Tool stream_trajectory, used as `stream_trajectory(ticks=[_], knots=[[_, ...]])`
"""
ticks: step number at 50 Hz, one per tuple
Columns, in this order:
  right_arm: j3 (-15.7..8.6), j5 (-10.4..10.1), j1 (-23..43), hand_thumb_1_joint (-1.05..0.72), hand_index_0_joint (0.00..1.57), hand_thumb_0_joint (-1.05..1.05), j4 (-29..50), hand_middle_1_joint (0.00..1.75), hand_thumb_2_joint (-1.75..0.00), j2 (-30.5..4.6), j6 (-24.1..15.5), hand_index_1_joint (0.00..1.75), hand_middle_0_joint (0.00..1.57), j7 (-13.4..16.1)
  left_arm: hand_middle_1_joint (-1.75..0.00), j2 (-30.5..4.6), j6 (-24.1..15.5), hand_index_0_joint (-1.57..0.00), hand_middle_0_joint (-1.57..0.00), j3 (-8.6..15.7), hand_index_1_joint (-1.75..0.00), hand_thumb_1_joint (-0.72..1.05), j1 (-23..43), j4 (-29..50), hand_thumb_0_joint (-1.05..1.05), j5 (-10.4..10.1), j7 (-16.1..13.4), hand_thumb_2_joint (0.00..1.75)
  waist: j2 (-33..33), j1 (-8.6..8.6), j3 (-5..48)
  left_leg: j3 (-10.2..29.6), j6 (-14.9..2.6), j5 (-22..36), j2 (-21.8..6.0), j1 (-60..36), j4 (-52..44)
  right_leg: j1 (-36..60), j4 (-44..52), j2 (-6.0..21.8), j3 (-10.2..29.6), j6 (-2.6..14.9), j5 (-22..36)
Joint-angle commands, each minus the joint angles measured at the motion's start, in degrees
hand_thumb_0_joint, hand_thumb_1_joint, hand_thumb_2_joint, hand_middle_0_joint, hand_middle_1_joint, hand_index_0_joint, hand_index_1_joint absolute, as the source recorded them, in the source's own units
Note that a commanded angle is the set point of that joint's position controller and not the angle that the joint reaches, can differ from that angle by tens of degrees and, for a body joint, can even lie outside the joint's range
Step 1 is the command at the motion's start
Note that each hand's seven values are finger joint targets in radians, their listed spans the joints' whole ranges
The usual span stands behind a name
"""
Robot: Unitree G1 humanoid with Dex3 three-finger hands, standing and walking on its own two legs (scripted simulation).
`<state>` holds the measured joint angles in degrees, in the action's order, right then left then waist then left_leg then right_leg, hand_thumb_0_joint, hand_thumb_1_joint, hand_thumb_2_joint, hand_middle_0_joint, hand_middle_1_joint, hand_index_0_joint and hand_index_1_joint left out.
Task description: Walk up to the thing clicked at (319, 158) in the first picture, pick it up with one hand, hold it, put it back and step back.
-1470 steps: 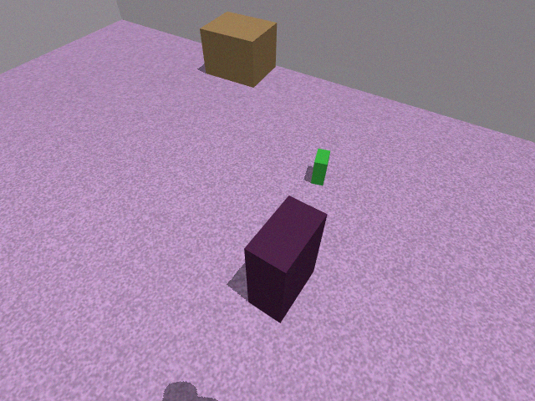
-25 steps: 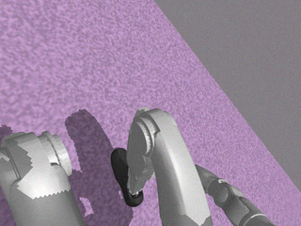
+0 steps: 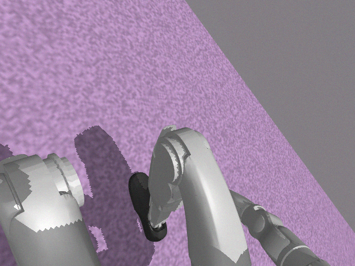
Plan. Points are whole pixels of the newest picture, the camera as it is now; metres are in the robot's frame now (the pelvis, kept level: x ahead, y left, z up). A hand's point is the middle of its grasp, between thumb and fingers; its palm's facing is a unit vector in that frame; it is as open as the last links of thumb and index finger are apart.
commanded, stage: rest palm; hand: left
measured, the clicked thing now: out of the picture +0.45 +0.29 -0.21
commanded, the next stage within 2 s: close in 0.10 s
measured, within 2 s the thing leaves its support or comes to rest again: leaves its support in 1.40 s
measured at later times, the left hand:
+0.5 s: hand out of the picture +0.42 +0.29 -0.19, palm faces +0.43 -0.90 +0.01, open 13.2 cm
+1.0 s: hand out of the picture +0.42 +0.29 -0.19, palm faces +0.45 -0.89 +0.00, open 9.7 cm
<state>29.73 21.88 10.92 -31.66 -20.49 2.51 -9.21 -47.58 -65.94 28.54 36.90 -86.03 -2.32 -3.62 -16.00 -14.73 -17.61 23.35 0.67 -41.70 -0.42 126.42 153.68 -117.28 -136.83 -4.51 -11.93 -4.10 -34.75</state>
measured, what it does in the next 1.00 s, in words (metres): stands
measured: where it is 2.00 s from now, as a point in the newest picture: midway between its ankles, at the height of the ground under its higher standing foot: (106, 245)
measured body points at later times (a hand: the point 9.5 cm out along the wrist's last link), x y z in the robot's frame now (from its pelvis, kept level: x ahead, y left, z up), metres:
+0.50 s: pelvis +0.00 +0.00 +0.00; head +0.22 +0.21 +0.32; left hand +0.39 +0.34 -0.19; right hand +0.17 -0.23 -0.02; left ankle +0.08 +0.12 -0.25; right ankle +0.15 -0.14 -0.25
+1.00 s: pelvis +0.00 +0.00 +0.00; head +0.22 +0.21 +0.33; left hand +0.39 +0.34 -0.18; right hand +0.17 -0.24 -0.02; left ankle +0.08 +0.12 -0.25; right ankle +0.15 -0.14 -0.25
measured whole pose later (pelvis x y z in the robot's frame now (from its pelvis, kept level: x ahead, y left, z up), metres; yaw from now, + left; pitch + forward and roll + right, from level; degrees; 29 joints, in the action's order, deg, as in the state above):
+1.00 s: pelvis +0.00 +0.00 +0.00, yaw -1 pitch +11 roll -20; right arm 31.0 22.7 11.7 -31.7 -20.5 3.0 -9.4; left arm -49.5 -66.2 29.5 37.9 -87.2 -1.6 -6.0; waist -16.8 -15.1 -18.6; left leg 24.2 0.3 -41.6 -0.7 126.0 153.7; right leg -116.5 -135.9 -4.8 -12.8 -4.3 -34.1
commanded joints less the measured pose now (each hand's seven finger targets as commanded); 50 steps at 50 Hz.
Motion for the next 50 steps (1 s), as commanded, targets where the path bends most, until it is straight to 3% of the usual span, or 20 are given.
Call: stream_trajectory(ticks=[1, 8, 10, 12, 16, 22, 26, 32, 37, 39, 43, 50], knots=[[-6.92, 0.16, -1.19, -0.92, 0.20, 0.00, 0.18, 0.30, -0.91, -21.47, 0.58, 0.30, 0.20, 1.17, -0.08, -7.87, -4.22, -0.02, -0.06, -0.38, -0.11, -0.36, 12.23, 7.43, 0.00, 0.13, 0.00, 0.22, 31.59, -7.44, 29.94, -5.08, 1.72, 7.82, -4.03, -22.14, -21.11, 12.64, 7.19, -1.40, -8.88, 3.74, 9.49], [-6.43, 0.39, -1.01, -0.92, 0.20, 0.00, 0.42, 0.30, -0.91, -21.53, 0.64, 0.30, 0.20, 1.30, -0.09, -10.22, -4.75, -0.03, -0.07, 1.52, -0.12, -0.35, 11.68, 6.57, 0.00, -0.07, -0.49, 0.23, 32.08, -6.70, 30.65, -5.21, 1.67, 7.11, -4.14, -22.13, -21.16, 13.42, 7.47, -1.52, -8.89, 3.90, 8.65], [-6.44, 0.50, -0.51, -0.92, 0.20, 0.00, 0.45, 0.30, -0.91, -21.40, 0.75, 0.30, 0.20, 1.29, -0.10, -9.83, -4.48, -0.03, -0.07, 0.69, -0.13, -0.34, 10.89, 5.68, 0.00, 0.58, -0.46, 0.24, 33.35, -6.50, 29.43, -4.98, 1.88, 6.72, -4.28, -22.48, -21.77, 12.52, 7.08, -1.49, -8.93, 4.03, 8.32], [-6.49, 0.60, -0.76, -0.91, 0.20, 0.00, 0.56, 0.30, -0.91, -21.48, 1.00, 0.30, 0.20, 1.28, -0.22, -8.91, -4.36, -0.18, -0.21, 0.49, -0.25, -0.18, 10.81, 5.80, 0.00, 0.71, -0.49, 0.33, 33.00, -6.96, 29.39, -4.75, 2.02, 7.13, -4.32, -22.74, -22.03, 12.66, 7.12, -1.48, -9.25, 4.02, 8.45], [-6.17, 0.73, -1.01, -0.90, 0.20, 0.00, 0.53, 0.30, -0.91, -21.36, 0.73, 0.30, 0.20, 1.15, -0.29, -8.58, -4.45, -0.26, -0.30, 0.56, -0.32, 0.01, 11.13, 6.22, 0.00, 0.00, -0.92, 0.42, 31.97, -6.89, 30.72, -5.04, 1.70, 8.33, -4.10, -22.60, -20.90, 14.05, 7.59, -1.73, -9.05, 3.87, 9.83], [-6.04, 0.82, -1.01, -0.90, 0.20, 0.00, 0.10, 0.30, -0.90, -21.72, 0.78, 0.30, 0.20, 1.16, -0.36, -9.80, -4.90, -0.36, -0.40, -0.43, -0.39, 0.21, 13.92, 6.20, 0.00, 0.98, -1.34, 0.49, 32.99, -8.31, 29.28, -4.30, 1.80, 7.25, -4.33, -22.77, -21.15, 12.97, 7.37, -1.58, -9.29, 3.82, 9.24], [-5.96, 0.90, -1.01, -0.89, 0.20, 0.00, 0.25, 0.30, -0.90, -22.04, 0.90, 0.30, 0.20, 1.08, -0.42, -10.75, -4.88, -0.43, -0.46, 0.43, -0.44, 0.33, 13.21, 5.28, 0.00, 1.34, -1.72, 0.55, 33.50, -7.73, 28.68, -3.90, 2.05, 7.20, -4.41, -23.20, -22.00, 12.59, 7.20, -1.36, -9.48, 3.87, 8.90], [-5.83, 1.13, -0.69, -0.89, 0.20, 0.00, 0.39, 0.30, -0.90, -21.68, 1.17, 0.30, 0.20, 0.89, -0.52, -9.45, -4.35, -0.51, -0.55, -0.04, -0.55, 0.41, 12.78, 4.79, 0.00, 1.72, -2.41, 0.65, 32.85, -7.92, 28.27, -3.94, 1.93, 8.26, -4.33, -23.13, -21.89, 12.83, 7.50, -1.36, -9.54, 3.78, 9.62], [-5.68, 1.21, -0.75, -0.90, 0.20, 0.00, 0.51, 0.30, -0.90, -21.72, 1.18, 0.30, 0.20, 0.88, -0.69, -9.88, -4.48, -0.69, -0.72, 0.47, -0.72, 0.37, 11.99, 5.04, 0.00, 1.33, -2.30, 0.76, 32.36, -7.58, 29.13, -3.96, 1.76, 7.98, -4.33, -22.71, -21.48, 13.85, 7.65, -1.54, -9.51, 3.71, 9.56], [-5.82, 1.11, -0.40, -0.90, 0.20, 0.00, 0.51, 0.30, -0.90, -21.90, 1.15, 0.30, 0.20, 0.93, -0.74, -10.47, -4.53, -0.72, -0.75, 0.89, -0.76, 0.45, 12.61, 5.36, 0.00, 1.24, -2.29, 0.80, 32.70, -7.68, 28.90, -3.82, 1.83, 7.60, -4.43, -23.06, -21.74, 13.31, 7.60, -1.43, -9.49, 3.72, 9.29], [-5.96, 1.09, -0.49, -0.90, 0.20, 0.00, 0.48, 0.30, -0.90, -21.53, 1.11, 0.30, 0.20, 0.94, -0.84, -9.16, -4.22, -0.82, -0.85, 0.45, -0.87, 0.44, 12.03, 5.67, 0.00, 1.07, -2.15, 0.89, 31.96, -7.54, 29.45, -4.47, 1.65, 8.27, -4.30, -23.10, -21.24, 13.75, 8.08, -1.61, -9.28, 3.75, 9.75], [-5.71, 1.03, -0.59, -0.91, 0.20, 0.00, 0.29, 0.30, -0.90, -21.49, 1.15, 0.30, 0.20, 1.17, -1.04, -10.53, -4.26, -1.01, -1.03, 0.88, -1.06, 0.47, 12.21, 6.16, 0.00, 0.81, -1.94, 1.04, 31.55, -7.47, 29.83, -4.87, 1.29, 7.77, -4.28, -21.70, -20.68, 14.48, 8.41, -1.72, -9.16, 3.78, 9.47]])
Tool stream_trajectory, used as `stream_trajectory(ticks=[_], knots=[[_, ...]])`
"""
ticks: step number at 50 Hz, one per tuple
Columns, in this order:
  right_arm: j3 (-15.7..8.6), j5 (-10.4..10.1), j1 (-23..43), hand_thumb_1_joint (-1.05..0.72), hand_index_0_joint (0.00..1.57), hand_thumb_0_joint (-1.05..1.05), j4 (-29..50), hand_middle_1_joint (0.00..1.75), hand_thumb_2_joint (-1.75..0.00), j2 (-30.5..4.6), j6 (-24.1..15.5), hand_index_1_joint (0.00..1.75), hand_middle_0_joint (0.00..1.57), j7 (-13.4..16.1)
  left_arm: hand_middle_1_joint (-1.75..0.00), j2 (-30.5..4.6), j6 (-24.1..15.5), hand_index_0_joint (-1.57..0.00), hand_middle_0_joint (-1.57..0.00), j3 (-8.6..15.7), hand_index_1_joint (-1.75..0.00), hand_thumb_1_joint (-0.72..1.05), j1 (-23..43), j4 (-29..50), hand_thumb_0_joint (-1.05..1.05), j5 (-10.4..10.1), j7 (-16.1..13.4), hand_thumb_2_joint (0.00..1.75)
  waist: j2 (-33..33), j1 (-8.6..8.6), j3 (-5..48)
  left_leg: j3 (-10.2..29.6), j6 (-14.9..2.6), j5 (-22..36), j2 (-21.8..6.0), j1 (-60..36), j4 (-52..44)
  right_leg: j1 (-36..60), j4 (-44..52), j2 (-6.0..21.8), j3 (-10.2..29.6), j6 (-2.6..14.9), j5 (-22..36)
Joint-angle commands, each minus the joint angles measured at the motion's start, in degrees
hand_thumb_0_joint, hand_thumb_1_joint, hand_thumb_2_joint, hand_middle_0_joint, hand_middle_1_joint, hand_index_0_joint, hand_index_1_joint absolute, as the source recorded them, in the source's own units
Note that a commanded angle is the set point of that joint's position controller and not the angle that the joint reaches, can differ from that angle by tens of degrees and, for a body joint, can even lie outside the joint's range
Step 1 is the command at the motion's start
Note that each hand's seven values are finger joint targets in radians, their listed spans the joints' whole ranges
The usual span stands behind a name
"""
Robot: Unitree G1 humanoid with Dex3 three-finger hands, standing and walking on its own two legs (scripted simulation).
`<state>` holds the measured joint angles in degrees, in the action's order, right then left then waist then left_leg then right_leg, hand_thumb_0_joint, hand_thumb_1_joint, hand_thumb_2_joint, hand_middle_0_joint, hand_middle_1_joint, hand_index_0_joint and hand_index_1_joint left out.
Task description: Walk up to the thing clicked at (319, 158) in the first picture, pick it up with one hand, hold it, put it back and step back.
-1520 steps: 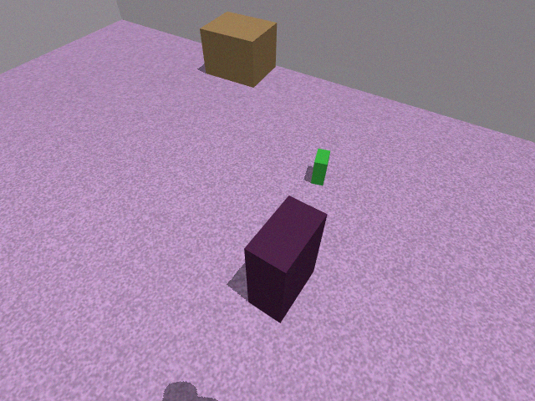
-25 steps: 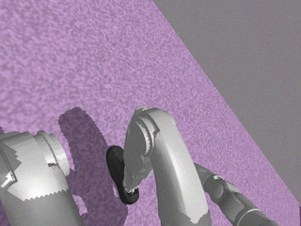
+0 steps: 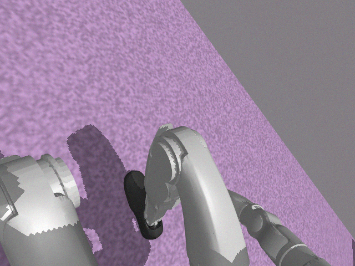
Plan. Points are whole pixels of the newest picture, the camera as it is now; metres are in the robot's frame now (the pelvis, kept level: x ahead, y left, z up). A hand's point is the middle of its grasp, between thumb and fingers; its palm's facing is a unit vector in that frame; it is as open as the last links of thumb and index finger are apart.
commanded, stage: close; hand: left
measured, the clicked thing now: out of the picture +0.46 +0.28 -0.21
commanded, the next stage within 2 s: settle in 0.12 s
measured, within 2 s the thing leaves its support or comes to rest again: leaves its support in 0.40 s
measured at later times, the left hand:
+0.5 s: hand out of the picture +0.42 +0.31 -0.18, palm faces +0.47 -0.88 +0.02, open 10.2 cm
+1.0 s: hand out of the picture +0.40 +0.33 -0.07, palm faces +0.45 -0.90 -0.02, open 10.5 cm
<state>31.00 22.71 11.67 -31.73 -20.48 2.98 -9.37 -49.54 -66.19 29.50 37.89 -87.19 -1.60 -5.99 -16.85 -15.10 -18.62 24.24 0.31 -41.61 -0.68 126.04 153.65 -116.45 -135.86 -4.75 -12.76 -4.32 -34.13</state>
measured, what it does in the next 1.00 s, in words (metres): stands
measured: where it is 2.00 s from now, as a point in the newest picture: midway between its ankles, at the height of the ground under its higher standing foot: (103, 244)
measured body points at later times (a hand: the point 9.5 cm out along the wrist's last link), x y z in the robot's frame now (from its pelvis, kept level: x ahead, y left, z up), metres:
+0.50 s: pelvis +0.00 +0.00 +0.00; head +0.21 +0.22 +0.33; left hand +0.39 +0.36 -0.17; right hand +0.18 -0.23 -0.02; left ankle +0.08 +0.12 -0.25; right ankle +0.16 -0.14 -0.25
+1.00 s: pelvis +0.01 -0.01 +0.02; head +0.18 +0.16 +0.39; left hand +0.37 +0.38 -0.06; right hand +0.20 -0.24 -0.04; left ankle +0.08 +0.12 -0.25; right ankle +0.16 -0.14 -0.25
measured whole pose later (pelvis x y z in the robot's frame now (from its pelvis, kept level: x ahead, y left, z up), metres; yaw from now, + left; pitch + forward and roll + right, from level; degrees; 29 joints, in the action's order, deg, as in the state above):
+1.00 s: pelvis +0.01 -0.01 +0.02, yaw +4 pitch +20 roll -15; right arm 16.6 13.3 2.2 -33.7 -18.6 3.9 -9.4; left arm -35.9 -48.3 25.3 32.5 -59.1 -4.9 1.3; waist -7.5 -9.8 -5.2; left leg 16.8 0.2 -39.6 -0.6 129.1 147.0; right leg -120.9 -134.9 -1.4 -8.0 -2.8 -35.7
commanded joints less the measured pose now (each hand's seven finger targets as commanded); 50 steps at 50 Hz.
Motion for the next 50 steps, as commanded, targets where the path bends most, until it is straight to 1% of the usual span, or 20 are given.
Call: stream_trajectory(ticks=[1, 3, 4, 8, 12, 16, 21, 23, 28, 31, 32, 35, 37, 38, 40, 43, 44, 46, 47, 50], knots=[[-6.89, 0.26, -1.36, -0.91, 0.20, 0.00, 0.43, 0.30, -0.90, -21.30, 0.69, 0.30, 0.20, 1.32, -1.07, -8.40, -4.03, -1.04, -1.06, 0.25, -1.09, 0.46, 10.90, 7.30, 0.00, -0.08, 0.42, 1.05, 32.30, -6.98, 31.51, -5.85, 1.70, 8.08, -3.97, -21.55, -20.59, 14.10, 7.53, -1.56, -8.36, 4.01, 9.23], [-6.95, 0.23, -1.25, -0.91, 0.20, 0.00, 0.54, 0.30, -0.91, -21.55, 0.76, 0.30, 0.20, 1.36, -1.11, -8.89, -4.00, -1.08, -1.10, 0.91, -1.14, 0.42, 10.67, 7.35, 0.00, -0.20, 0.24, 1.09, 33.52, -6.48, 30.78, -5.41, 2.00, 7.81, -4.20, -22.42, -21.33, 12.96, 7.03, -1.38, -8.52, 4.13, 8.65], [-7.16, 0.19, -1.23, -0.91, 0.20, 0.00, 0.55, 0.30, -0.91, -21.79, 0.76, 0.30, 0.20, 1.33, -1.16, -8.13, -4.05, -1.11, -1.13, 0.47, -1.19, 0.45, 10.78, 7.34, 0.00, -0.25, 0.31, 1.14, 33.73, -6.83, 30.03, -5.29, 2.07, 7.27, -4.13, -22.03, -21.56, 12.94, 6.98, -1.28, -8.72, 4.09, 8.35], [-7.05, 0.11, -1.34, -0.90, 0.20, 0.00, 0.83, 0.30, -0.90, -21.62, 0.68, 0.30, 0.20, 1.34, -1.24, -9.11, -3.84, -1.18, -1.20, 1.67, -1.26, 0.45, 10.31, 7.80, 0.00, -0.56, -0.01, 1.20, 33.19, -6.28, 31.10, -5.52, 1.90, 7.55, -4.18, -22.30, -21.17, 13.54, 7.14, -1.38, -8.47, 4.08, 8.46], [-7.33, 0.09, -1.04, -0.92, 0.20, 0.00, 0.76, 0.30, -0.91, -21.63, 0.51, 0.30, 0.20, 1.32, -1.32, -7.75, -3.87, -1.19, -1.22, 0.69, -1.35, 0.41, 10.67, 8.37, 0.00, -0.46, 0.21, 1.28, 33.49, -6.60, 30.32, -5.36, 2.04, 8.08, -4.24, -22.72, -21.30, 12.82, 6.70, -1.18, -8.52, 4.08, 8.88], [-7.53, -0.22, -1.03, -0.92, 0.20, 0.00, 0.92, 0.30, -0.91, -21.70, 0.40, 0.30, 0.20, 1.26, -1.37, -8.37, -4.02, -1.24, -1.26, 0.65, -1.41, 0.38, 11.68, 10.50, 0.00, -0.71, 0.77, 1.33, 33.78, -6.58, 30.16, -5.39, 1.95, 6.50, -4.18, -21.69, -21.63, 12.50, 6.91, -1.10, -8.56, 4.08, 7.83], [-8.59, -0.58, -2.70, -0.92, 0.20, 0.00, 0.31, 0.30, -0.91, -21.70, 0.55, 0.30, 0.20, 1.25, -1.41, -8.12, -3.31, -1.26, -1.29, 0.97, -1.45, 0.33, 10.78, 13.91, 0.00, -0.94, 2.08, 1.36, 36.89, -5.43, 33.68, -5.46, 2.67, 10.76, -4.43, -26.22, -22.21, 12.63, 5.79, -0.82, -8.02, 4.33, 10.41], [-8.99, -0.86, -2.84, -0.92, 0.20, 0.00, 0.44, 0.30, -0.91, -21.60, 0.74, 0.30, 0.20, 1.24, -1.43, -7.55, -2.36, -1.29, -1.31, 0.77, -1.47, 0.34, 11.09, 14.76, 0.00, -0.93, 2.37, 1.37, 37.55, -5.58, 33.84, -5.46, 2.75, 10.67, -4.34, -26.12, -22.68, 11.96, 5.80, -0.63, -8.02, 4.38, 10.22], [-10.91, -2.03, -3.75, -0.92, 0.20, 0.00, 0.77, 0.30, -0.91, -21.06, 1.14, 0.30, 0.20, 0.95, -1.49, -6.14, 0.23, -1.34, -1.35, 0.19, -1.53, 0.30, 11.21, 19.45, 0.00, -0.77, 3.03, 1.41, 39.21, -4.22, 34.34, -6.14, 2.95, 8.50, -4.03, -25.37, -24.59, 9.93, 5.86, -0.07, -7.34, 4.63, 8.25], [-12.45, -2.83, -4.95, -0.91, 0.20, 0.00, 0.76, 0.30, -0.91, -20.72, 1.35, 0.30, 0.20, 0.77, -1.52, -4.29, 2.13, -1.37, -1.39, -0.84, -1.56, 0.30, 10.69, 23.28, 0.00, -0.85, 3.81, 1.42, 39.89, -3.48, 37.36, -6.86, 2.98, 9.68, -3.73, -26.14, -24.87, 9.89, 5.89, 0.17, -6.61, 4.80, 9.21], [-12.94, -3.18, -5.11, -0.91, 0.20, 0.00, 0.57, 0.30, -0.91, -20.38, 1.33, 0.30, 0.20, 0.71, -1.52, -2.28, 3.01, -1.37, -1.38, -2.27, -1.55, 0.30, 9.47, 23.07, 0.00, -0.98, 4.26, 1.42, 39.51, -3.28, 36.44, -7.17, 2.93, 9.45, -3.57, -25.74, -25.12, 9.16, 5.94, 0.21, -6.37, 4.83, 9.01], [-14.45, -4.37, -6.60, -0.91, 0.20, 0.00, 0.50, 0.30, -0.91, -19.69, 1.21, 0.30, 0.20, 0.60, -1.53, -0.59, 5.23, -1.37, -1.39, -2.79, -1.56, 0.28, 9.68, 26.15, 0.00, -1.91, 4.86, 1.42, 38.28, -2.62, 38.03, -8.27, 2.34, 7.70, -3.08, -23.94, -25.26, 9.11, 6.80, 0.30, -5.35, 4.94, 7.97], [-15.44, -5.17, -7.70, -0.91, 0.20, 0.00, 0.32, 0.30, -0.91, -19.15, 1.05, 0.30, 0.20, 0.69, -1.52, -0.34, 6.61, -1.37, -1.37, -2.02, -1.55, 0.23, 9.50, 29.57, 0.00, -2.79, 5.28, 1.40, 36.90, -1.51, 40.16, -9.34, 1.78, 7.45, -2.76, -23.00, -24.88, 10.06, 7.84, 0.29, -4.50, 4.99, 8.17], [-15.91, -5.57, -7.93, -0.91, 0.20, 0.00, 0.33, 0.30, -0.90, -18.90, 0.94, 0.30, 0.20, 0.65, -1.52, 0.38, 7.23, -1.37, -1.38, -2.63, -1.55, 0.24, 10.62, 30.71, 0.00, -3.10, 5.52, 1.39, 36.76, -1.48, 40.19, -9.53, 1.60, 6.44, -2.58, -21.99, -25.24, 9.41, 8.01, 0.40, -4.28, 5.06, 7.55], [-17.19, -6.50, -8.80, -0.91, 0.20, 0.00, 0.31, 0.30, -0.90, -18.09, 0.81, 0.30, 0.20, 0.68, -1.51, 0.37, 8.73, -1.36, -1.36, -2.09, -1.53, 0.21, 10.57, 33.35, 0.00, -3.33, 5.68, 1.37, 35.96, -0.04, 41.74, -10.39, 1.18, 5.15, -2.30, -21.11, -25.90, 9.05, 8.54, 0.55, -3.38, 5.24, 6.23], [-19.10, -7.82, -10.34, -0.91, 0.20, 0.00, 0.30, 0.30, -0.90, -17.43, 0.75, 0.30, 0.20, 0.80, -1.50, 2.69, 11.13, -1.36, -1.37, -3.04, -1.52, 0.22, 8.93, 36.21, 0.00, -3.39, 6.53, 1.36, 36.47, 1.38, 43.66, -11.19, 1.15, 4.17, -2.01, -21.47, -27.18, 7.79, 8.86, 0.89, -2.72, 5.50, 5.46], [-19.59, -8.23, -11.02, -0.91, 0.20, 0.00, 0.34, 0.30, -0.90, -17.17, 0.72, 0.30, 0.20, 0.80, -1.49, 3.38, 11.87, -1.35, -1.35, -3.76, -1.51, 0.22, 9.59, 36.71, 0.00, -3.23, 6.82, 1.35, 36.45, 0.77, 43.56, -11.38, 0.99, 3.21, -1.84, -20.86, -27.71, 7.51, 9.01, 1.03, -2.63, 5.51, 4.76], [-20.70, -9.29, -11.46, -0.91, 0.20, 0.00, 0.35, 0.30, -0.90, -16.42, 0.69, 0.30, 0.20, 1.00, -1.48, 3.15, 13.42, -1.34, -1.35, -3.08, -1.51, 0.21, 9.67, 39.44, 0.00, -3.37, 7.26, 1.34, 36.01, 2.44, 44.52, -11.76, 0.78, 1.38, -1.82, -20.91, -28.66, 6.15, 9.47, 1.24, -1.93, 5.71, 3.14], [-21.35, -9.70, -11.90, -0.91, 0.20, 0.00, 0.32, 0.30, -0.90, -16.23, 0.67, 0.30, 0.20, 1.13, -1.48, 4.93, 14.27, -1.36, -1.36, -4.54, -1.51, 0.20, 10.65, 39.36, 0.00, -3.57, 7.65, 1.33, 35.89, 1.85, 44.19, -12.18, 0.60, 0.15, -1.58, -19.89, -28.81, 5.56, 9.83, 1.23, -1.69, 5.78, 2.24], [-22.67, -10.94, -13.68, -0.91, 0.20, 0.00, 0.47, 0.30, -0.90, -15.46, 0.56, 0.30, 0.20, 1.59, -1.46, 6.03, 16.43, -1.33, -1.34, -3.58, -1.48, 0.19, 8.55, 41.39, 0.00, -4.73, 8.52, 1.31, 33.82, 3.24, 46.02, -13.60, 0.13, 0.85, -1.03, -18.85, -29.17, 7.25, 11.19, 1.48, -0.85, 5.72, 2.47]])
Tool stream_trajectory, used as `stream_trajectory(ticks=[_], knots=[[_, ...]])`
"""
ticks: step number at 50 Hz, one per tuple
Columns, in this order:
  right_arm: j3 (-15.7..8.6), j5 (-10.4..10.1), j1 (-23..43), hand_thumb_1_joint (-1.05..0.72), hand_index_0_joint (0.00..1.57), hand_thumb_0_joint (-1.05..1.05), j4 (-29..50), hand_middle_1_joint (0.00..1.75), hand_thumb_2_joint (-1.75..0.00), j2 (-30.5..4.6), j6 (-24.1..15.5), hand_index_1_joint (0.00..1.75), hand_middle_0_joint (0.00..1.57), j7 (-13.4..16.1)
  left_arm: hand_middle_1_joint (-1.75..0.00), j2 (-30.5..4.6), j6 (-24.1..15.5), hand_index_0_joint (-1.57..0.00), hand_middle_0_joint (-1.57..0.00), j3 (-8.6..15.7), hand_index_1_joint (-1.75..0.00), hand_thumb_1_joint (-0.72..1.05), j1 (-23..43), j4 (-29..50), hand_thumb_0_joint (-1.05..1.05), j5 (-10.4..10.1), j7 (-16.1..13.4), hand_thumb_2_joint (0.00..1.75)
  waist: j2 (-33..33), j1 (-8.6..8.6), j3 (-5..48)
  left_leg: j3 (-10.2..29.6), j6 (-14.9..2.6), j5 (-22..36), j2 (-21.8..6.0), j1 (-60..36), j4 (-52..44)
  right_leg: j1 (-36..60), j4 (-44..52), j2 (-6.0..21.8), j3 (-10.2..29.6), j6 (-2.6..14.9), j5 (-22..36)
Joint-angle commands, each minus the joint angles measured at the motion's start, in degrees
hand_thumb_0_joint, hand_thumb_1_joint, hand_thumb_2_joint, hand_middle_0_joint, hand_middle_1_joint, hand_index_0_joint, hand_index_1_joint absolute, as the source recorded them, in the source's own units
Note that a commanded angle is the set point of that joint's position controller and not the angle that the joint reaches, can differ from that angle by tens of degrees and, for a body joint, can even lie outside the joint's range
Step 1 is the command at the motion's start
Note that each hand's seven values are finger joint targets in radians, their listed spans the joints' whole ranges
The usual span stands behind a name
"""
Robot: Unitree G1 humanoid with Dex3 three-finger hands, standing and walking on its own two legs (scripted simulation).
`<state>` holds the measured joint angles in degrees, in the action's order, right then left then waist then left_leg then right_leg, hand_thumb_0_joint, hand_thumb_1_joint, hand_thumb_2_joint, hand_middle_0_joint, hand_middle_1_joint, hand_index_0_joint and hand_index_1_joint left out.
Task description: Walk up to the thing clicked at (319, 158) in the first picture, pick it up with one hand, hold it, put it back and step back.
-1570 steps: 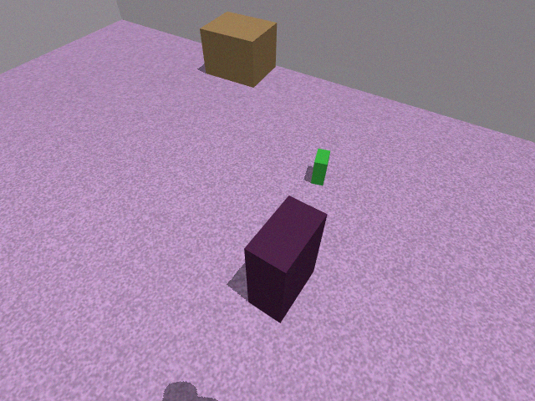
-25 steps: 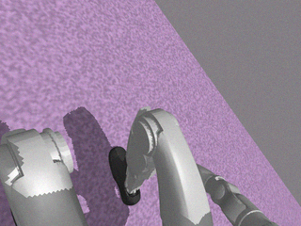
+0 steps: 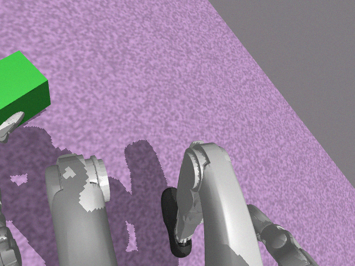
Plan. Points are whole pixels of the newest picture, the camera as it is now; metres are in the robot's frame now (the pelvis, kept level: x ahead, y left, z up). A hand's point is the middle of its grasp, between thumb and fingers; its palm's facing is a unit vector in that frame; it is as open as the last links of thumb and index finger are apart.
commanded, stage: settle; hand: left
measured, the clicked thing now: (12, 97) +0.44 +0.29 -0.11
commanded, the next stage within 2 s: lift in 1.16 s
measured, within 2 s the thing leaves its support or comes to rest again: neither
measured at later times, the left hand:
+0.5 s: hand out of the picture +0.42 +0.32 -0.01, palm faces +0.39 -0.92 -0.04, open 10.4 cm
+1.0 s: hand out of the picture +0.42 +0.30 +0.03, palm faces +0.40 -0.92 -0.02, open 10.4 cm
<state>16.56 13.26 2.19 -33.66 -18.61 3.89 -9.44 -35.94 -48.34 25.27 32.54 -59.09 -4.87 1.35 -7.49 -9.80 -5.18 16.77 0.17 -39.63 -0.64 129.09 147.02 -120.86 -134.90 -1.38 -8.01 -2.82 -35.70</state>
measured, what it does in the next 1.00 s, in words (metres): rises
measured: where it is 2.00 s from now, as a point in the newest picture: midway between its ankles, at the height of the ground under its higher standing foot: (134, 249)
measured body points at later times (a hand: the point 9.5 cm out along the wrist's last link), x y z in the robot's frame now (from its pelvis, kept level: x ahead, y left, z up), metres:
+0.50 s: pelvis +0.02 -0.01 +0.03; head +0.22 +0.09 +0.42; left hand +0.39 +0.36 -0.01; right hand +0.20 -0.26 -0.07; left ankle +0.08 +0.12 -0.27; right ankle +0.14 -0.14 -0.27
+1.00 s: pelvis +0.02 -0.02 +0.05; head +0.21 +0.06 +0.45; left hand +0.39 +0.35 +0.03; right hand +0.19 -0.27 -0.06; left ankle +0.08 +0.12 -0.27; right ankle +0.14 -0.14 -0.27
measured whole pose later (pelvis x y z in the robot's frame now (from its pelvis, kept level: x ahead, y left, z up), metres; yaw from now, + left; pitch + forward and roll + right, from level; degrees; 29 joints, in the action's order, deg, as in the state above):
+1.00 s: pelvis +0.02 -0.02 +0.05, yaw +7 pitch +31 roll -6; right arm 2.8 5.1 -4.0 -37.0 -16.7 3.4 -3.7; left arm -24.7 -33.8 28.1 34.5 -49.7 -7.6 9.5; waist -1.1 -5.9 5.2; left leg 8.8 2.5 -39.9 -1.2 124.8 133.4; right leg -121.7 -129.0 1.3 -2.3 -2.1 -38.3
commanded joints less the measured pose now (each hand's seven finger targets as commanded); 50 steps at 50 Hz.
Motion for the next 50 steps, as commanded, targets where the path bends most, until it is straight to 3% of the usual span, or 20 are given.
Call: stream_trajectory(ticks=[1, 7, 8, 9, 11, 12, 16, 19, 20, 23, 27, 28, 29, 31, 34, 40, 41, 45, 46, 50], knots=[[-8.49, -1.88, -4.56, -0.91, 0.20, 0.00, 2.26, 0.30, -0.90, -16.91, -0.31, 0.30, 0.20, 1.82, -1.45, -8.17, -0.78, -1.32, -1.32, 0.96, -1.47, 0.21, 14.78, 14.34, 0.00, -1.56, 1.62, 1.30, 24.25, -1.57, 33.36, -6.45, 0.17, -0.90, -1.01, -21.61, -22.73, 11.63, 10.37, -1.90, -5.19, 4.31, 3.74], [-10.69, -4.00, -6.83, -0.91, 0.20, 0.00, 2.16, 0.30, -0.90, -15.29, -0.02, 0.30, 0.20, 2.88, -1.43, -7.73, 2.32, -1.31, -1.31, 1.93, -1.45, 0.21, 13.52, 17.36, 0.00, -2.35, 3.56, 1.27, 23.82, 0.49, 38.46, -8.13, 0.00, 2.31, -0.66, -24.31, -23.96, 11.85, 11.25, -1.23, -3.52, 4.77, 5.21], [-11.07, -4.43, -6.94, -0.91, 0.20, 0.00, 2.33, 0.30, -0.90, -15.37, 0.11, 0.30, 0.20, 3.05, -1.45, -6.32, 2.71, -1.33, -1.33, 1.70, -1.47, 0.22, 13.61, 17.17, 0.00, -2.93, 3.96, 1.29, 23.94, 0.10, 38.69, -7.91, 0.09, 2.31, -0.63, -24.84, -24.61, 11.16, 11.19, -0.86, -3.51, 4.77, 5.29], [-11.42, -4.63, -7.75, -0.91, 0.20, 0.00, 2.16, 0.30, -0.90, -15.15, 0.20, 0.30, 0.20, 3.23, -1.45, -7.57, 2.84, -1.33, -1.33, 2.76, -1.46, 0.21, 14.84, 19.83, 0.00, -3.12, 4.20, 1.28, 24.99, 0.74, 40.43, -8.20, 0.23, 3.34, -0.62, -25.77, -24.89, 11.92, 11.14, -0.85, -3.27, 4.90, 5.88], [-12.11, -5.28, -8.33, -0.91, 0.20, 0.00, 2.06, 0.30, -0.90, -14.84, 0.32, 0.30, 0.20, 3.58, -1.45, -5.97, 3.99, -1.32, -1.31, 2.78, -1.46, 0.22, 12.23, 18.62, 0.00, -3.67, 4.77, 1.28, 24.75, 1.40, 41.98, -8.54, 0.27, 4.85, -0.49, -27.10, -25.43, 12.13, 11.21, -0.47, -2.89, 4.93, 6.76], [-12.40, -5.63, -8.16, -0.91, 0.20, 0.00, 2.16, 0.30, -0.90, -14.59, 0.24, 0.30, 0.20, 3.79, -1.44, -7.02, 4.19, -1.31, -1.31, 3.05, -1.46, 0.22, 13.28, 19.70, 0.00, -3.61, 5.02, 1.28, 24.56, 1.81, 42.40, -8.71, 0.21, 5.10, -0.49, -26.83, -25.63, 11.75, 11.23, -0.50, -2.65, 5.05, 6.60], [-13.95, -6.07, -10.62, -0.91, 0.20, 0.00, 0.74, 0.30, -0.90, -13.92, 0.17, 0.30, 0.20, 4.40, -1.42, -4.33, 5.29, -1.28, -1.28, 1.76, -1.43, 0.19, 15.80, 22.06, 0.00, -4.28, 6.30, 1.26, 22.16, 0.71, 44.16, -10.13, -0.24, 8.00, -0.29, -26.18, -24.61, 14.90, 12.61, -0.30, -1.55, 4.76, 9.12], [-14.19, -6.79, -10.57, -0.91, 0.20, 0.00, 0.83, 0.30, -0.90, -12.92, 0.12, 0.30, 0.20, 4.84, -1.40, -3.91, 6.87, -1.27, -1.27, 3.23, -1.41, 0.16, 11.54, 17.57, 0.00, -4.54, 7.12, 1.24, 19.62, 1.88, 43.53, -11.01, -0.50, 8.10, -0.12, -25.18, -25.32, 15.77, 13.86, -0.08, -0.93, 4.63, 8.45], [-14.24, -6.86, -10.05, -0.91, 0.20, 0.00, 1.30, 0.30, -0.90, -12.78, 0.05, 0.30, 0.20, 4.98, -1.39, -3.49, 7.02, -1.26, -1.26, 2.58, -1.40, 0.15, 12.75, 18.44, 0.00, -4.68, 7.51, 1.23, 19.24, 1.66, 43.82, -11.05, -0.69, 7.65, -0.19, -24.79, -25.29, 15.96, 14.17, -0.10, -0.95, 4.57, 8.10], [-15.13, -7.38, -10.42, -0.91, 0.20, 0.00, 1.00, 0.30, -0.90, -12.79, -0.16, 0.30, 0.20, 5.32, -1.42, -3.70, 7.67, -1.29, -1.29, 3.72, -1.43, 0.16, 14.97, 20.23, 0.00, -5.16, 7.95, 1.24, 20.89, 2.48, 45.82, -11.35, -0.39, 7.85, -0.02, -26.94, -26.31, 15.27, 14.18, 0.31, -0.69, 4.78, 7.90], [-16.09, -7.70, -10.15, -0.91, 0.20, 0.00, 1.33, 0.30, -0.90, -12.17, -0.40, 0.30, 0.20, 5.57, -1.40, -4.20, 8.23, -1.27, -1.26, 4.72, -1.41, 0.14, 14.43, 21.06, 0.00, -4.77, 8.30, 1.23, 17.92, 3.47, 45.59, -12.34, -0.77, 6.50, 0.04, -25.19, -26.67, 16.54, 15.60, 0.31, 0.02, 4.61, 6.03], [-15.59, -7.69, -10.30, -0.91, 0.20, 0.00, 1.35, 0.30, -0.90, -11.49, -0.39, 0.30, 0.20, 5.62, -1.42, -3.31, 8.71, -1.28, -1.27, 5.03, -1.43, 0.11, 12.24, 17.47, 0.00, -4.68, 8.34, 1.24, 17.08, 3.16, 44.58, -12.73, -0.99, 5.77, 0.13, -23.78, -26.70, 17.98, 16.45, 0.38, 0.27, 4.38, 5.73], [-16.33, -7.72, -10.36, -0.91, 0.20, 0.00, 1.10, 0.30, -0.90, -12.06, -0.50, 0.30, 0.20, 5.75, -1.41, -3.97, 8.17, -1.28, -1.27, 5.25, -1.43, 0.11, 16.52, 22.80, 0.00, -5.23, 8.39, 1.24, 17.27, 3.31, 45.55, -12.90, -1.05, 5.73, 0.13, -23.80, -26.57, 18.27, 16.50, 0.45, 0.49, 4.40, 5.85], [-16.39, -7.76, -10.58, -0.92, 0.20, 0.00, 1.21, 0.30, -0.90, -11.61, -0.72, 0.30, 0.20, 5.94, -1.41, -4.78, 8.56, -1.28, -1.27, 5.72, -1.42, 0.10, 16.82, 22.36, 0.00, -4.97, 8.44, 1.23, 16.90, 3.52, 47.37, -13.19, -1.20, 6.06, 0.09, -24.10, -26.66, 19.62, 16.90, 0.49, 0.91, 4.24, 6.12], [-16.51, -7.88, -11.06, -0.91, 0.20, 0.00, 1.00, 0.30, -0.90, -10.80, -1.00, 0.30, 0.20, 6.15, -1.39, -3.14, 9.31, -1.27, -1.26, 5.56, -1.41, 0.12, 14.25, 18.23, 0.00, -4.73, 8.53, 1.23, 13.89, 3.65, 46.95, -13.88, -1.55, 6.09, 0.15, -22.84, -26.45, 21.13, 18.19, 0.47, 1.65, 3.98, 6.15], [-17.56, -7.73, -11.97, -0.91, 0.20, 0.00, 0.17, 0.30, -0.90, -10.88, -1.39, 0.30, 0.20, 6.40, -1.38, -1.88, 9.37, -1.27, -1.26, 4.17, -1.40, 0.10, 18.04, 22.34, 0.00, -4.32, 8.75, 1.21, 16.38, 3.40, 47.39, -13.91, -1.17, 7.12, 0.06, -25.61, -27.86, 20.43, 18.29, 0.68, 1.70, 4.39, 6.82], [-17.60, -7.86, -12.36, -0.91, 0.20, 0.00, 0.03, 0.30, -0.90, -10.69, -1.39, 0.30, 0.20, 6.44, -1.36, -2.82, 9.61, -1.24, -1.24, 5.54, -1.38, 0.11, 16.47, 20.96, 0.00, -4.07, 8.48, 1.21, 15.81, 4.20, 48.00, -13.96, -1.08, 7.92, 0.09, -26.25, -28.30, 20.84, 18.41, 0.71, 1.76, 4.43, 7.15], [-17.92, -8.12, -11.82, -0.91, 0.20, 0.00, 0.28, 0.30, -0.90, -10.65, -1.40, 0.30, 0.20, 6.64, -1.37, -1.68, 10.35, -1.25, -1.24, 4.79, -1.38, 0.09, 16.07, 19.98, 0.00, -3.94, 8.25, 1.21, 15.85, 4.20, 46.80, -13.96, -1.13, 7.08, -0.02, -26.99, -29.16, 19.32, 18.92, 0.70, 1.75, 4.60, 6.14], [-18.15, -8.18, -12.08, -0.91, 0.20, 0.00, 0.26, 0.30, -0.90, -10.59, -1.49, 0.30, 0.20, 6.68, -1.38, -1.42, 10.17, -1.25, -1.24, 4.18, -1.39, 0.08, 18.56, 22.66, 0.00, -3.98, 8.17, 1.23, 16.71, 4.10, 47.49, -13.99, -1.10, 6.45, 0.06, -28.00, -29.58, 18.83, 19.16, 0.69, 1.78, 4.76, 5.64], [-18.49, -8.28, -12.67, -0.91, 0.20, 0.00, -0.15, 0.30, -0.90, -10.50, -1.56, 0.30, 0.20, 6.77, -1.38, -2.35, 10.61, -1.24, -1.23, 5.24, -1.39, 0.08, 16.02, 19.54, 0.00, -3.11, 7.92, 1.22, 16.57, 4.18, 47.26, -13.89, -0.95, 6.62, -0.05, -28.91, -30.58, 19.13, 19.53, 0.79, 1.69, 4.72, 5.36]])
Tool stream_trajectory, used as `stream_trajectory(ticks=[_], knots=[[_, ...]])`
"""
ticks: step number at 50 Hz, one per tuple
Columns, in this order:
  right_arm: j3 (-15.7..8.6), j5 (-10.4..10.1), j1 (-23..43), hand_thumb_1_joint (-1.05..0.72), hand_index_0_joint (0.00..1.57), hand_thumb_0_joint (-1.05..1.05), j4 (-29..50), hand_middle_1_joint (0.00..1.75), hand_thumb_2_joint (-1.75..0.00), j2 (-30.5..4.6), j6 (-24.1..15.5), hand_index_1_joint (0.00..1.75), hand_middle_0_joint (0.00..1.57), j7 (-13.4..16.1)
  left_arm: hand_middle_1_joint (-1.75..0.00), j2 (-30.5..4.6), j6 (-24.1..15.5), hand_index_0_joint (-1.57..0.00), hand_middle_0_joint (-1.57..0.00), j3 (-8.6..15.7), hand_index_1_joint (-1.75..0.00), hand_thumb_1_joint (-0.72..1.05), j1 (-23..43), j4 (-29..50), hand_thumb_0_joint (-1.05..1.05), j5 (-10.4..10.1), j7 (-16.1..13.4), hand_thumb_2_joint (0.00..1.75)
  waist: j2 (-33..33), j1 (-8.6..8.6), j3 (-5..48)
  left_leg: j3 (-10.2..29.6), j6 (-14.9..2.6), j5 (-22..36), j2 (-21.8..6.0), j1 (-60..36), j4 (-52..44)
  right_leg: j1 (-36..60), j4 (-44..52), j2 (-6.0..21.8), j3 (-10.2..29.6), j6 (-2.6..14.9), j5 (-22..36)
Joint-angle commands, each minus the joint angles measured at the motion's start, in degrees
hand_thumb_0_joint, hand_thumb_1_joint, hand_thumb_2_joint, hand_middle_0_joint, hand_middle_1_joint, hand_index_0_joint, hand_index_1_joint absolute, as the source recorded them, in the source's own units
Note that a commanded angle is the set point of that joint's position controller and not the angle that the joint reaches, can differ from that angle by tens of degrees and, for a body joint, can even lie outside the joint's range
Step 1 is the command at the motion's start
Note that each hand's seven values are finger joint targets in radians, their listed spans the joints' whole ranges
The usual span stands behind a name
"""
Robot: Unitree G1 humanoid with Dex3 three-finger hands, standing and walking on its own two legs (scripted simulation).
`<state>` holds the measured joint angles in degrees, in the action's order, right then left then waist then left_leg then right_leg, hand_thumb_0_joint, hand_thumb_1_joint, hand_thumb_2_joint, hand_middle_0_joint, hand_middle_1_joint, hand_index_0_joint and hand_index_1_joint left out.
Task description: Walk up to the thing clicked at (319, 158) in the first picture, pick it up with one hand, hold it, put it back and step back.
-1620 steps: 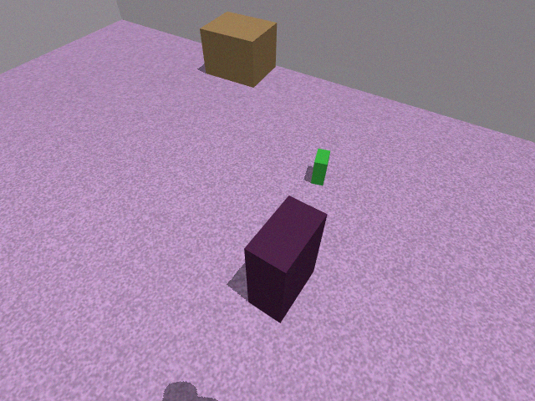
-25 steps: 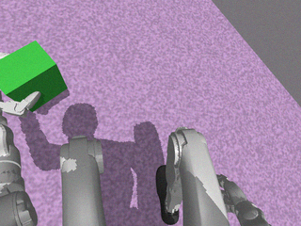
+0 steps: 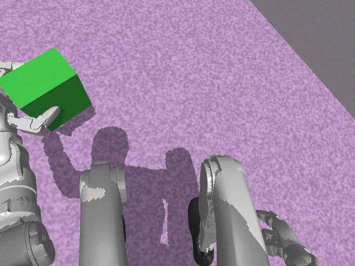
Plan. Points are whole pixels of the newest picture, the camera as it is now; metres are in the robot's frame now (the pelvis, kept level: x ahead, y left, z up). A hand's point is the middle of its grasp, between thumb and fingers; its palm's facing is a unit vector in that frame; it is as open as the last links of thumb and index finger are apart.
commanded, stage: settle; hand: left
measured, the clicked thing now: (53, 94) +0.46 +0.25 -0.05
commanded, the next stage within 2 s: lift in 0.16 s
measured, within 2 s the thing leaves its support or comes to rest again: neither
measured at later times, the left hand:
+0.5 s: hand (25, 94) +0.44 +0.27 +0.00, palm faces +0.25 -0.97 -0.04, open 10.5 cm
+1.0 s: hand out of the picture +0.41 +0.26 +0.14, palm faces +0.25 -0.97 -0.04, open 10.4 cm
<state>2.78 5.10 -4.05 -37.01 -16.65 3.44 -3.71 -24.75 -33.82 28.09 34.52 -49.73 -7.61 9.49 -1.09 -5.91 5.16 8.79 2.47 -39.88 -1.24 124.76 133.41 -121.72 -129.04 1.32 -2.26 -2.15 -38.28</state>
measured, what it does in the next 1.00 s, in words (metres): rises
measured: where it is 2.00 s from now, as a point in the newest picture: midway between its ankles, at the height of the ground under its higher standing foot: (159, 250)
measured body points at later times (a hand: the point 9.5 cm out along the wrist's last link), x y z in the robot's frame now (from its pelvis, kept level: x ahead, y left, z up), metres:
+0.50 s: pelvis +0.00 +0.00 +0.02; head +0.19 +0.05 +0.42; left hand +0.42 +0.32 +0.01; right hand +0.14 -0.26 -0.10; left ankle +0.08 +0.14 -0.33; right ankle +0.11 -0.13 -0.32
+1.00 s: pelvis +0.01 +0.00 +0.12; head +0.19 +0.04 +0.54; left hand +0.39 +0.31 +0.15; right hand +0.19 -0.25 +0.00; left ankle +0.08 +0.14 -0.33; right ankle +0.10 -0.13 -0.32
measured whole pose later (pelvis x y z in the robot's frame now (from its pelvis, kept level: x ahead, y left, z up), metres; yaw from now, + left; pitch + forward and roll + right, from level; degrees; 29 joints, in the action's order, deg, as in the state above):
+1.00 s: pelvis +0.01 +0.00 +0.12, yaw +3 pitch +32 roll -4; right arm -0.6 -1.1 -6.6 -33.8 -14.5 1.8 0.3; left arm -17.6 -20.2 20.3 20.5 -24.6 -10.3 6.3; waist 1.0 -2.7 10.4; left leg 5.5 1.7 -38.6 -2.2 103.9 110.7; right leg -101.5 -107.6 2.3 -1.9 -1.8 -37.6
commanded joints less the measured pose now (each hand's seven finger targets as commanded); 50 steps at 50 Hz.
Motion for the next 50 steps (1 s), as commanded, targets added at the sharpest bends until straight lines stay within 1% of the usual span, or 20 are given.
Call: stream_trajectory(ticks=[1, 5, 6, 8, 11, 14, 15, 20, 24, 25, 26, 28, 30, 31, 34, 37, 38, 41, 47, 50], knots=[[-4.54, -0.24, -6.06, -0.91, 0.20, 0.00, 3.33, 0.30, -0.90, -12.15, -1.22, 0.30, 0.20, 1.04, -1.37, -12.59, -4.09, -1.24, -1.23, 1.28, -1.38, 0.10, 15.66, 11.86, 0.00, -0.44, -0.31, 1.23, 9.95, 0.35, 36.46, -5.96, -3.30, 6.78, 0.66, -24.51, -17.13, 19.31, 13.55, -1.88, -4.04, 4.14, 7.75], [-4.75, -0.34, -6.11, -0.91, 0.20, 0.00, 2.95, 0.30, -0.90, -11.90, -1.52, 0.30, 0.20, 1.14, -1.39, -12.03, -4.34, -1.25, -1.24, 1.06, -1.40, 0.11, 16.86, 11.42, 0.00, -0.57, -0.65, 1.25, 9.40, -0.16, 34.28, -6.04, -3.63, 3.23, 0.77, -22.95, -18.10, 19.14, 14.92, -1.84, -3.99, 4.00, 4.92], [-4.72, -0.28, -6.88, -0.91, 0.20, 0.00, 2.62, 0.30, -0.90, -11.83, -1.63, 0.30, 0.20, 1.03, -1.39, -12.45, -4.27, -1.25, -1.24, 1.92, -1.40, 0.12, 15.66, 10.08, 0.00, -0.39, -0.80, 1.26, 9.21, -0.02, 34.79, -6.03, -3.49, 4.24, 0.74, -23.59, -18.20, 19.49, 14.79, -1.87, -4.02, 4.03, 5.67], [-4.59, -0.29, -6.59, -0.92, 0.20, 0.00, 2.78, 0.30, -0.90, -11.62, -1.52, 0.30, 0.20, 1.03, -1.40, -11.93, -4.44, -1.25, -1.24, 1.01, -1.40, 0.09, 15.79, 9.56, 0.00, 0.03, -0.86, 1.25, 9.94, -0.46, 34.14, -5.82, -3.37, 4.10, 0.64, -24.24, -18.80, 18.43, 14.83, -1.83, -4.16, 4.13, 5.42], [-4.74, -0.29, -6.99, -0.92, 0.20, 0.00, 2.64, 0.30, -0.90, -11.68, -1.80, 0.30, 0.20, 1.03, -1.40, -11.65, -4.72, -1.26, -1.25, 0.50, -1.41, 0.08, 18.46, 12.48, 0.00, -0.09, -0.60, 1.25, 11.95, -0.11, 37.39, -5.68, -3.06, 6.57, 0.66, -27.30, -19.06, 18.68, 14.19, -1.62, -4.06, 4.34, 7.74], [-5.05, -0.43, -7.01, -0.94, 0.20, 0.00, 2.62, 0.30, -0.91, -12.11, -1.65, 0.30, 0.20, 1.13, -1.41, -11.01, -4.20, -1.30, -1.27, 0.55, -1.39, 0.11, 15.86, 8.82, 0.00, 0.07, -0.63, 1.16, 11.50, -0.19, 36.21, -5.52, -2.97, 6.19, 0.67, -27.87, -19.80, 17.84, 14.42, -1.42, -3.97, 4.35, 7.15], [-4.83, -0.35, -7.41, -0.93, 0.20, 0.00, 2.38, 0.30, -0.91, -11.82, -1.77, 0.30, 0.20, 1.10, -1.43, -12.27, -4.61, -1.28, -1.26, 1.37, -1.42, 0.09, 17.47, 12.14, 0.00, 0.00, -0.79, 1.23, 12.30, 0.48, 37.92, -5.63, -2.86, 7.48, 0.69, -28.58, -19.70, 18.91, 14.18, -1.44, -3.87, 4.41, 8.29], [-5.37, -1.04, -7.20, -0.93, 0.20, 0.00, 3.25, 0.30, -0.90, -11.48, -1.82, 0.30, 0.20, 1.27, -1.43, -12.77, -4.20, -1.31, -1.28, 1.07, -1.42, 0.04, 16.92, 13.59, 0.00, -0.28, 0.07, 1.20, 10.78, 0.82, 38.92, -6.34, -3.36, 4.88, 0.95, -28.15, -21.07, 20.93, 16.36, -1.50, -3.34, 4.26, 5.85], [-5.76, -1.61, -8.42, -0.94, 0.20, 0.00, 3.18, 0.30, -0.90, -11.28, -2.02, 0.30, 0.20, 1.78, -1.42, -13.03, -2.73, -1.29, -1.25, 1.41, -1.40, 0.03, 14.58, 14.25, 0.00, -0.98, 1.27, 1.18, 8.94, 0.93, 41.51, -7.05, -3.70, 7.14, 1.06, -28.52, -21.21, 25.30, 18.25, -1.30, -2.60, 3.92, 8.05], [-5.76, -1.80, -7.91, -0.94, 0.20, 0.00, 3.67, 0.30, -0.90, -11.01, -2.07, 0.30, 0.20, 1.87, -1.43, -11.03, -2.36, -1.30, -1.26, -0.16, -1.41, 0.04, 15.77, 16.18, 0.00, -1.42, 1.48, 1.20, 9.24, 0.76, 41.41, -6.89, -3.67, 7.31, 1.07, -29.32, -21.83, 24.78, 18.62, -1.20, -2.62, 4.00, 8.27], [-5.87, -2.06, -8.49, -0.93, 0.20, 0.00, 3.56, 0.30, -0.90, -11.24, -2.16, 0.30, 0.20, 1.99, -1.42, -11.81, -1.94, -1.29, -1.26, 0.94, -1.41, 0.05, 15.37, 16.94, 0.00, -1.79, 1.35, 1.21, 10.08, 1.21, 41.98, -6.69, -3.46, 7.91, 1.04, -30.87, -22.58, 24.85, 18.67, -1.13, -2.68, 4.18, 8.62], [-6.16, -2.55, -8.32, -0.93, 0.20, 0.00, 4.20, 0.30, -0.90, -11.11, -2.07, 0.30, 0.20, 2.19, -1.42, -10.31, -0.65, -1.28, -1.25, 0.43, -1.40, 0.04, 12.17, 16.10, 0.00, -1.91, 1.18, 1.19, 9.24, 1.25, 39.79, -6.42, -3.49, 6.35, 0.98, -30.85, -24.22, 24.76, 20.18, -1.10, -2.80, 4.13, 7.20], [-6.28, -2.89, -7.94, -0.93, 0.20, 0.00, 4.64, 0.30, -0.90, -10.93, -2.17, 0.30, 0.20, 2.46, -1.43, -11.82, 0.23, -1.29, -1.25, 1.07, -1.41, 0.04, 10.94, 17.32, 0.00, -1.83, 0.77, 1.21, 8.03, 1.96, 39.10, -6.69, -3.75, 4.80, 1.02, -29.78, -25.04, 26.57, 21.94, -1.19, -2.35, 4.04, 5.70], [-6.25, -3.03, -8.13, -0.92, 0.20, 0.00, 4.73, 0.30, -0.90, -10.33, -2.21, 0.30, 0.20, 2.48, -1.42, -9.12, 0.38, -1.28, -1.24, -0.89, -1.40, 0.05, 12.30, 20.37, 0.00, -2.06, 0.95, 1.21, 8.81, 1.61, 39.44, -6.56, -3.60, 5.62, 1.09, -30.82, -25.70, 26.36, 22.15, -1.09, -2.35, 4.19, 6.62], [-6.52, -3.77, -7.30, -0.92, 0.20, 0.00, 5.84, 0.30, -0.90, -10.16, -2.60, 0.30, 0.20, 2.93, -1.41, -7.60, 1.99, -1.26, -1.22, -2.35, -1.39, 0.05, 10.69, 21.80, 0.00, -2.54, 1.06, 1.20, 7.91, 1.33, 37.62, -5.87, -3.74, 3.24, 0.81, -32.77, -28.28, 25.97, 24.64, -1.10, -2.24, 4.14, 4.73], [-6.93, -4.33, -6.82, -0.93, 0.20, 0.00, 6.98, 0.30, -0.90, -10.27, -2.86, 0.30, 0.20, 3.35, -1.43, -9.41, 3.31, -1.29, -1.25, -0.60, -1.41, 0.05, 6.04, 24.12, 0.00, -3.21, 0.44, 1.22, 7.11, 2.56, 38.03, -6.26, -4.03, 1.84, 0.82, -33.13, -30.12, 29.67, 27.69, -1.11, -1.48, 3.85, 3.17], [-6.69, -4.46, -6.92, -0.92, 0.20, 0.00, 7.19, 0.30, -0.90, -9.55, -3.09, 0.30, 0.20, 3.38, -1.42, -7.27, 3.35, -1.29, -1.25, -2.60, -1.40, 0.05, 9.40, 29.48, 0.00, -3.78, 0.32, 1.21, 7.77, 2.40, 38.95, -6.29, -3.90, 2.81, 0.86, -34.26, -30.67, 30.47, 28.06, -1.06, -1.34, 3.95, 4.18], [-6.81, -5.21, -7.44, -0.92, 0.20, 0.00, 7.62, 0.30, -0.90, -8.98, -3.30, 0.30, 0.20, 3.93, -1.42, -7.49, 5.26, -1.28, -1.24, -2.29, -1.40, 0.07, 6.29, 33.51, 0.00, -3.95, -0.91, 1.22, 8.23, 3.13, 41.35, -6.03, -3.62, 6.91, 0.73, -39.10, -33.17, 34.10, 30.08, -0.93, -1.12, 3.98, 7.72], [-7.25, -6.40, -6.97, -0.92, 0.20, 0.00, 8.40, 0.30, -0.90, -8.37, -3.40, 0.30, 0.20, 4.95, -1.43, -4.43, 9.44, -1.28, -1.24, -5.15, -1.42, 0.12, 0.75, 40.11, 0.00, -3.63, -3.23, 1.25, 9.74, 3.77, 38.05, -4.11, -3.06, 5.85, 0.06, -47.33, -40.51, 35.99, 35.05, -0.62, -1.13, 4.06, 7.41], [-7.36, -6.77, -7.18, -0.92, 0.20, 0.00, 9.06, 0.30, -0.90, -7.48, -3.79, 0.30, 0.20, 5.40, -1.41, -1.85, 11.61, -1.26, -1.22, -7.25, -1.39, 0.10, -2.90, 43.45, 0.00, -4.08, -4.46, 1.22, 8.43, 3.17, 39.84, -4.62, -3.09, 10.53, 0.11, -51.58, -42.17, 41.58, 38.38, -0.66, -0.90, 3.74, 11.33]])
